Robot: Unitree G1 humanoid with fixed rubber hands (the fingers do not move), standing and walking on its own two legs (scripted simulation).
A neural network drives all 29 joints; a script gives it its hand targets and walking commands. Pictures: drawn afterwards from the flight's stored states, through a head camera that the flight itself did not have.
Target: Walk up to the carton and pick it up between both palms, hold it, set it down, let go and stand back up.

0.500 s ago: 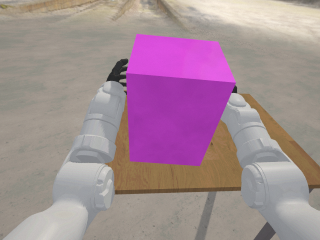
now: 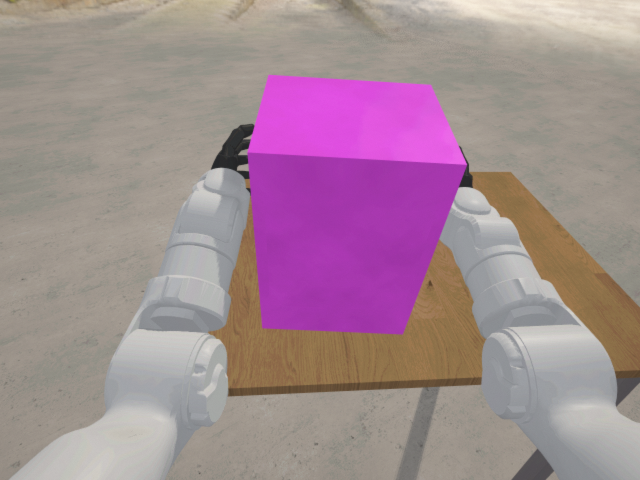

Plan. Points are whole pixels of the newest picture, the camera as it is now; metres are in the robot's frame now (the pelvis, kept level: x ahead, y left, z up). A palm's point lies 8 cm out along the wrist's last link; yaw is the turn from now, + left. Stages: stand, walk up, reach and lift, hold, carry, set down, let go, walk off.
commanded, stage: set down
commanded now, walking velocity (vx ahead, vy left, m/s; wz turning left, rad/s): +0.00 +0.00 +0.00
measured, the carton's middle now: (340, 214) +0.39 -0.03 +0.19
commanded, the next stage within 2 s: none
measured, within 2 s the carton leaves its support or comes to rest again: neither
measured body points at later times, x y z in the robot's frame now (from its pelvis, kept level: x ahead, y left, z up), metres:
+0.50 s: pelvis +0.00 +0.01 +0.00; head -0.07 +0.05 +0.44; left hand +0.42 +0.11 +0.21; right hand +0.40 -0.18 +0.21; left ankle +0.05 +0.07 -0.74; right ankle +0.00 -0.14 -0.74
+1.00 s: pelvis +0.01 +0.01 +0.00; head -0.02 +0.04 +0.45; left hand +0.45 +0.10 +0.17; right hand +0.42 -0.19 +0.17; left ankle +0.05 +0.07 -0.74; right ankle +0.00 -0.14 -0.74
